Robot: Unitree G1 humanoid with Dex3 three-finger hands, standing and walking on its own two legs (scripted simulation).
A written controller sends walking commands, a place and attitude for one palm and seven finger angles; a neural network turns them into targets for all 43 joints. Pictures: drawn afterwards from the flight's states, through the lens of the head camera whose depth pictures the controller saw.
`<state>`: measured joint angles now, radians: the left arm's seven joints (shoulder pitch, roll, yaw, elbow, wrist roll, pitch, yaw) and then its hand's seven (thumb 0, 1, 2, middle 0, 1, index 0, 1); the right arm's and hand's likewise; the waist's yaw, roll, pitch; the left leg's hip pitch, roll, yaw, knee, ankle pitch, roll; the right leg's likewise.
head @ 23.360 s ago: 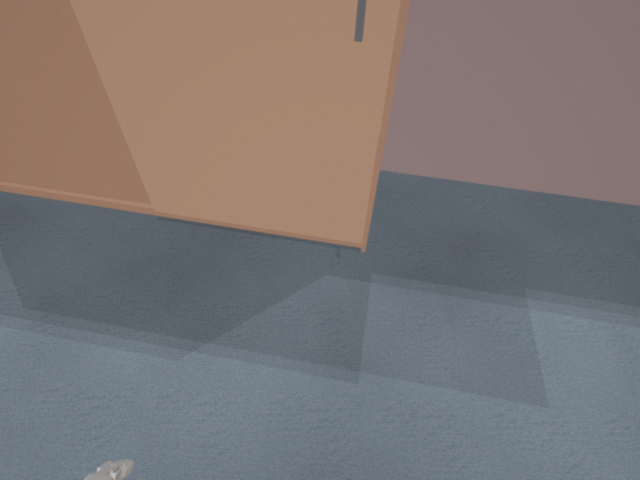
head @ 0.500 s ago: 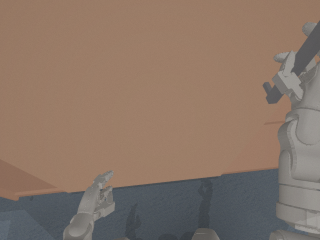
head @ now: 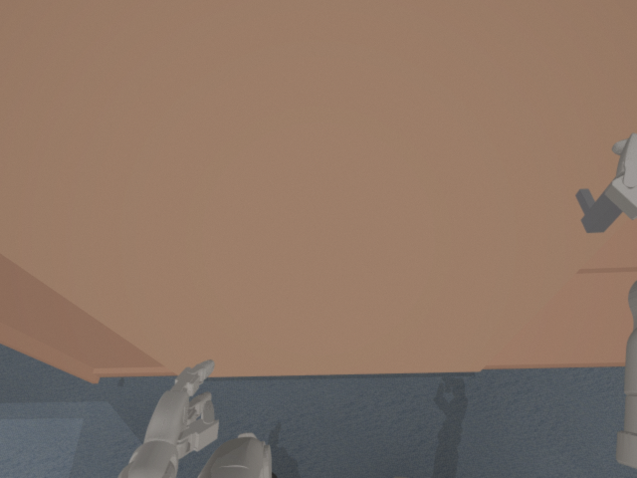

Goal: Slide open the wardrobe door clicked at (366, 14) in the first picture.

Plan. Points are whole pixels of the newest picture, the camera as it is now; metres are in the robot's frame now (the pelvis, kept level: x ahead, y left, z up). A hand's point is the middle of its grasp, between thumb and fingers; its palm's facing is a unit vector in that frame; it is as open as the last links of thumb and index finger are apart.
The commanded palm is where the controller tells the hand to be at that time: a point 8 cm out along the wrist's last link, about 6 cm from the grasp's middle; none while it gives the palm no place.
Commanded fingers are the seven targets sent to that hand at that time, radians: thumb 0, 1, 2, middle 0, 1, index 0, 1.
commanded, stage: stop walking and hold the door there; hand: right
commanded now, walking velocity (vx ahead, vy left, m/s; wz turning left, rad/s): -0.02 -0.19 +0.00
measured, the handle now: out of the picture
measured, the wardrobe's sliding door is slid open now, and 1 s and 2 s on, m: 0.59 0.59 0.59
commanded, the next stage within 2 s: none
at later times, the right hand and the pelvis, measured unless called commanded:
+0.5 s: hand (621, 177) +0.35 -0.31 +0.18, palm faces +0.57 +0.80 -0.18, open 7.0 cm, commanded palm +0.30 -0.32 +0.15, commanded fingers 0.00 -0.90 -0.90 0.45 1.40 0.45 1.40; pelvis -0.02 +0.01 -0.02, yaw +3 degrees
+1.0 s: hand (624, 178) +0.34 -0.31 +0.18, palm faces +0.55 +0.81 -0.21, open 6.8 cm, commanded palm +0.30 -0.32 +0.15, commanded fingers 0.00 -0.90 -0.90 0.45 1.40 0.45 1.40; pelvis -0.05 +0.01 -0.02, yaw +5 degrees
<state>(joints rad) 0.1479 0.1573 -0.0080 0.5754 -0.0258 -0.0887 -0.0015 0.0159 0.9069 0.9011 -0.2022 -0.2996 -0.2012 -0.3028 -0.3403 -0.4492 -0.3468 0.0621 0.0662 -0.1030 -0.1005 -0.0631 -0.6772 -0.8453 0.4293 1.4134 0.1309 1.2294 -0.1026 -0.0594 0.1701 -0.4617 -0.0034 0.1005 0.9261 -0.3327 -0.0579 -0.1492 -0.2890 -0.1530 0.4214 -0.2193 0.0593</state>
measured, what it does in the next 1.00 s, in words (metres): steps on the spot: left foot, then right foot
